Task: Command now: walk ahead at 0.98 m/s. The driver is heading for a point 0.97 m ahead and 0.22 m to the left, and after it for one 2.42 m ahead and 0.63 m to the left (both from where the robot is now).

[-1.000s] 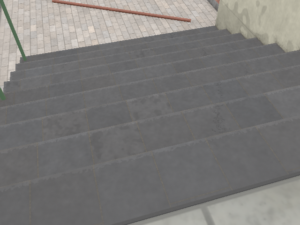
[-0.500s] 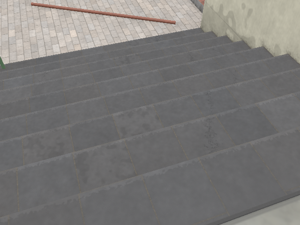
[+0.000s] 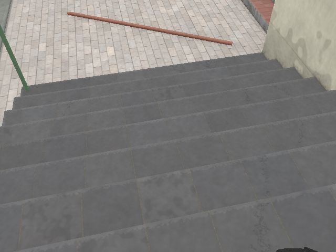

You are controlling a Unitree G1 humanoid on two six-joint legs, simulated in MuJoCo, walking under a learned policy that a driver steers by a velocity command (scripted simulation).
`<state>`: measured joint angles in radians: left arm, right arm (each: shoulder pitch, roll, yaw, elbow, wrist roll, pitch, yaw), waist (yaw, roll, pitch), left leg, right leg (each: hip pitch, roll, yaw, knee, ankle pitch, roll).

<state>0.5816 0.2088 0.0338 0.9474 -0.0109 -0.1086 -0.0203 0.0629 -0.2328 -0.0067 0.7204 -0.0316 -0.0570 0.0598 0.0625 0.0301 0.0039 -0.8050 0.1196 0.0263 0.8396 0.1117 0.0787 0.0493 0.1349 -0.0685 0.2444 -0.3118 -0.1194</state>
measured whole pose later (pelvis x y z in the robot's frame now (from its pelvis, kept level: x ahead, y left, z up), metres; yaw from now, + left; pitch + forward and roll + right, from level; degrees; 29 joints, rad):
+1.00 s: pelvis +0.86 +0.03 -0.31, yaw +27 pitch -2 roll -2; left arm 0.46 0.23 0.04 1.05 0.04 -0.05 0.05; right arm 0.13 -0.29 -0.07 0.85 -0.02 -0.03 0.02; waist 0.01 0.03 0.06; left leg -0.37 -0.09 0.13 0.66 -0.26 0.22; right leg -0.21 -0.10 -0.17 1.76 -0.64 0.02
